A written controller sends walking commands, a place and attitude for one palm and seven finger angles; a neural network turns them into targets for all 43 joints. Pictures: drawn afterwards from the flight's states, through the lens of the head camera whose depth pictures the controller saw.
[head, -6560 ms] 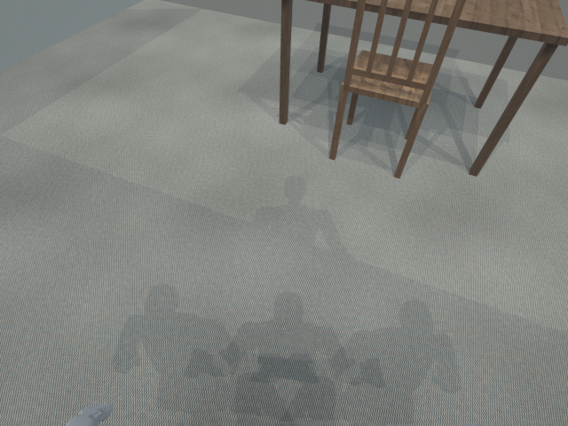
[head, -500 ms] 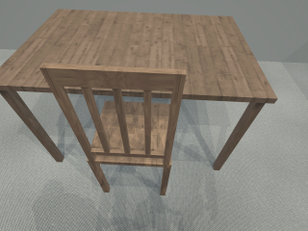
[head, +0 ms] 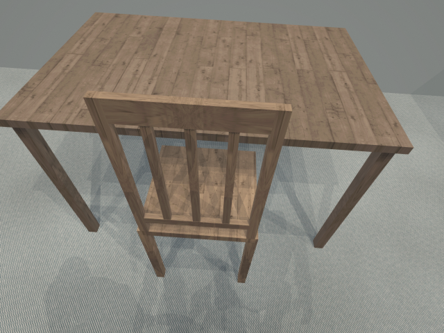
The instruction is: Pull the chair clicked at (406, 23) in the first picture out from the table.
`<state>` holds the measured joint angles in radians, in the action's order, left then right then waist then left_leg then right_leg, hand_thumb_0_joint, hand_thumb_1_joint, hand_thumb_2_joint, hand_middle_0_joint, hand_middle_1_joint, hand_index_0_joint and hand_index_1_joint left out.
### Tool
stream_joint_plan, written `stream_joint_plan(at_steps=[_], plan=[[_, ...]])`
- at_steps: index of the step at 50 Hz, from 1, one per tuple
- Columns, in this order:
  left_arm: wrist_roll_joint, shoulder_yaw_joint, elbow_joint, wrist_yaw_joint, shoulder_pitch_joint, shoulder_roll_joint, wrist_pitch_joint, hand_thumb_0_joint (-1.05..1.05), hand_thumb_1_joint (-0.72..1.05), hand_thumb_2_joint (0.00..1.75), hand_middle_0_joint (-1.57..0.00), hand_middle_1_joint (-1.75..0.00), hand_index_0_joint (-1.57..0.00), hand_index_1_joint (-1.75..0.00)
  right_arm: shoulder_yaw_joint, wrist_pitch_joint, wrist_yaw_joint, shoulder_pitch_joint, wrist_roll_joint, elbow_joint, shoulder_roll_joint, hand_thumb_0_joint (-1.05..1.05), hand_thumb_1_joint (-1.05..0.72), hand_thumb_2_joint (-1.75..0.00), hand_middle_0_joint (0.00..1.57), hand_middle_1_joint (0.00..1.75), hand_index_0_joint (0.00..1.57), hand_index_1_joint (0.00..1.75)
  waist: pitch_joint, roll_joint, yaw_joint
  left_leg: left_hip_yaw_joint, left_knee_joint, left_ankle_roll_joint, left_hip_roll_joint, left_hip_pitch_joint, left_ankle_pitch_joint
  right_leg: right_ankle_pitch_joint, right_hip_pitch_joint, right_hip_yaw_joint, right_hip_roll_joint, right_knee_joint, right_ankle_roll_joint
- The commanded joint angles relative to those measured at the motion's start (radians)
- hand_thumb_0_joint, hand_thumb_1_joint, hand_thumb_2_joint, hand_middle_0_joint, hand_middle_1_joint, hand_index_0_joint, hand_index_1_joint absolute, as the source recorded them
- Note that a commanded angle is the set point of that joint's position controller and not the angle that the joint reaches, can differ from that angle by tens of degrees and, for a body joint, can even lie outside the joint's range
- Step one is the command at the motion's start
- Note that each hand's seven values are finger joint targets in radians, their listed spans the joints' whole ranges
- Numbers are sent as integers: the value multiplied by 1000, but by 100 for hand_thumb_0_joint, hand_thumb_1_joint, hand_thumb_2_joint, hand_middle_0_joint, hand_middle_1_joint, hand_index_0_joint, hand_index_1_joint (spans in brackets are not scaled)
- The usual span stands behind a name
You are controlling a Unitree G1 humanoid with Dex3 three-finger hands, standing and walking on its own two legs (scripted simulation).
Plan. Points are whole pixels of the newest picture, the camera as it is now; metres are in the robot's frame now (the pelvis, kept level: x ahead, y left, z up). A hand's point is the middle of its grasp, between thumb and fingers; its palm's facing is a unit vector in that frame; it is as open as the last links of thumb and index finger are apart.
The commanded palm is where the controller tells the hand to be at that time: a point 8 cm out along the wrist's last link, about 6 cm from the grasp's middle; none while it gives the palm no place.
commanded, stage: look again from close up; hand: left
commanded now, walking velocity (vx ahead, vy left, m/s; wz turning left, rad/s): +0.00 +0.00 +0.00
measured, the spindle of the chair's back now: (194, 182) +0.46 +0.10 -0.06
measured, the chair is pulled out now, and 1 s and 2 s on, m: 0.00 0.00 0.00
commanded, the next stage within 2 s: raise the hand toward the chair's back in 0.20 s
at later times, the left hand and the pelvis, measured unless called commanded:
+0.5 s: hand (125, 297) +0.18 +0.18 -0.03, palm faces +0.22 -0.97 -0.13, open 7.6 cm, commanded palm +0.11 +0.22 -0.07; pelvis -0.02 -0.01 -0.02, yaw +2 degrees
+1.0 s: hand (143, 318) +0.16 +0.15 -0.07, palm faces -0.03 -1.00 -0.03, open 11.6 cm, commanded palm +0.13 +0.21 -0.06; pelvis -0.05 -0.06 -0.11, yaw +1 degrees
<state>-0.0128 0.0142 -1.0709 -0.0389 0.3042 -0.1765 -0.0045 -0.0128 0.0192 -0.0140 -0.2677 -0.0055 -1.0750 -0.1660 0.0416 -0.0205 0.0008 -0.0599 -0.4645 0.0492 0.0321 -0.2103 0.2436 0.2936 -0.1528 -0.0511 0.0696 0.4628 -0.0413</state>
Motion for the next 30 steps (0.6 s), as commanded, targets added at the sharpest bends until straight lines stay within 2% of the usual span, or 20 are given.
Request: stream_joint_plan(at_steps=[1, 2, 5, 14, 15, 16, 17, 18, 19, 20, 21, 22, 23, 24, 25, 26, 27, 28, 29, 30], plan=[[0, -18, 16, -4, 76, -89, -14, 0, 90, 90, -20, -30, -20, -30, 24, 16, -5, -36, 2, 25, -119, 0, -90, -90, 20, 30, 20, 30, -7, 39, -8, 132, 98, 1, -123, 38, -228, -142, -25, 39, 43, -60, 46], [-2, -19, 15, -3, 78, -89, -14, 0, 90, 90, -20, -30, -20, -30, 24, 14, -6, -32, 4, 22, -112, 0, -90, -90, 20, 30, 20, 30, 16, 28, -10, 129, 104, 2, -122, 25, -203, -133, -31, 40, 42, -71, 48], [-2, -18, 7, -4, 80, -83, -16, 0, 90, 90, -20, -30, -20, -30, 23, 12, -4, -30, 3, 14, -109, 0, -90, -90, 20, 30, 20, 30, 20, 9, -6, 125, 106, -2, -115, 21, -168, -137, -32, 48, 48, -76, 50], [-2, -18, -5, -5, 90, -77, -17, 0, 90, 90, -20, -30, -20, -30, 20, 12, -6, -27, 4, 0, -104, 0, -90, -90, 20, 30, 20, 30, 10, 28, -6, 120, 108, -4, -113, 37, -195, -164, -23, 49, 51, -82, 51], [-20, -14, -23, -40, 110, -95, -38, 0, 90, 90, -20, -30, -20, -30, 21, 21, -7, 20, 4, 62, -126, 0, -90, -90, 20, 30, 20, 30, 35, -17, -19, 117, -81, -30, -142, -11, -444, -426, -59, 98, 70, -73, 46], [187, -142, 1545, -38, -596, -303, -239, 0, 88, 89, -20, -30, -20, -30, 53, 152, -40, -25, 46, 390, -279, 0, -90, -90, 20, 30, 20, 30, -460, 182, 103, 110, 24, -51, -62, 307, -420, -353, -47, -29, -35, 28, 61], [123, -187, 1492, -84, -422, -357, -212, 0, 85, 88, -20, -29, -20, -29, 7, 231, -83, 70, 52, 335, -171, 0, -90, -90, 20, 30, 20, 30, -425, 232, 43, 69, 35, -58, -104, 334, -388, -132, -113, -24, -59, 98, 60], [126, -22, 1210, -80, 45, -59, -81, 0, 83, 87, -19, -29, -19, -29, 24, 291, -69, 69, 50, 373, -148, 0, -90, -90, 20, 30, 20, 30, -265, 207, 23, 125, 93, -73, -107, 195, -313, 31, -214, -52, -70, 166, 69], [172, 54, 1095, -73, 113, 70, -35, 0, 81, 86, -19, -29, -19, -29, 32, 306, -63, 50, 65, 340, -161, 0, -90, -90, 20, 30, 20, 30, -117, 161, 45, 126, 73, -62, -74, 61, -201, 44, -249, -51, -54, 162, 61], [183, 17, 1177, -58, 5, 26, -82, 0, 78, 85, -19, -28, -19, -28, 47, 318, -60, 57, 57, 396, -196, 0, -90, -90, 20, 30, 20, 30, -46, 165, 47, 137, 13, -56, -56, -27, -67, 11, -264, -61, -52, 114, 58], [165, -47, 1109, -40, 3, -34, -133, 0, 76, 84, -19, -28, -19, -28, 57, 322, -57, 62, 36, 410, -219, 0, -90, -90, 20, 30, 20, 30, -33, 77, 65, 137, -52, -49, -44, -110, 16, -1, -311, -69, -54, 90, 58], [163, -79, 1020, -8, 77, -30, -187, 0, 74, 83, -18, -27, -18, -27, 67, 320, -49, 56, 27, 439, -219, 0, -90, -90, 20, 30, 20, 30, -28, -26, 63, 127, -111, -49, -28, -186, 36, 21, -356, -85, -65, 113, 60], [173, -61, 915, 42, 179, 42, -256, 0, 71, 82, -18, -27, -18, -27, 74, 317, -39, 73, 15, 462, -210, 0, -90, -90, 20, 30, 20, 30, -47, -176, 33, 121, -171, -57, -37, -263, 45, 65, -423, -103, -77, 180, 60], [195, -52, 855, 107, 279, 88, -331, 0, 69, 81, -18, -27, -18, -27, 83, 320, -26, 107, 12, 495, -204, 0, -90, -90, 20, 30, 20, 30, -72, -233, -6, 103, -237, -61, -40, -338, 56, 101, -487, -100, -81, 247, 62], [219, -71, 854, 175, 312, 84, -413, 0, 67, 80, -18, -26, -18, -26, 94, 321, -12, 122, 10, 522, -202, 0, -90, -90, 20, 30, 20, 30, -123, -242, -31, 91, -297, -64, -35, -401, 59, 114, -519, -85, -78, 304, 64], [238, -117, 855, 244, 340, 45, -490, 0, 64, 79, -17, -26, -17, -26, 104, 321, 1, 139, 11, 552, -202, 0, -90, -90, 20, 30, 20, 30, -166, -211, -50, 76, -352, -68, -29, -450, 48, 97, -533, -65, -74, 354, 70], [252, -215, 804, 312, 367, -44, -548, 0, 62, 78, -17, -26, -17, -26, 112, 314, 17, 156, 21, 575, -205, 0, -90, -90, 20, 30, 20, 30, -191, -109, -75, 63, -398, -75, -20, -481, 23, 50, -524, -35, -64, 397, 84], [268, -237, 820, 383, 328, -73, -606, 0, 60, 77, -17, -25, -17, -25, 112, 310, 27, 167, 25, 607, -207, 0, -90, -90, 20, 30, 20, 30, -231, -70, -64, 56, -445, -73, -15, -517, 15, 17, -531, -19, -57, 442, 86], [277, -309, 815, 409, 350, -123, -611, 0, 57, 76, -17, -25, -17, -25, 124, 300, 25, 181, 33, 641, -201, 0, -90, -90, 20, 30, 20, 30, -269, -67, -83, 38, -479, -65, -12, -553, 20, 17, -527, 0, -55, 466, 82], [289, -320, 868, 423, 322, -134, -600, 0, 55, 75, -16, -25, -16, -25, 125, 287, 21, 193, 37, 671, -202, 0, -90, -90, 20, 30, 20, 30, -299, -44, -87, 23, -500, -57, -6, -579, 45, 43, -535, 15, -54, 480, 76]])
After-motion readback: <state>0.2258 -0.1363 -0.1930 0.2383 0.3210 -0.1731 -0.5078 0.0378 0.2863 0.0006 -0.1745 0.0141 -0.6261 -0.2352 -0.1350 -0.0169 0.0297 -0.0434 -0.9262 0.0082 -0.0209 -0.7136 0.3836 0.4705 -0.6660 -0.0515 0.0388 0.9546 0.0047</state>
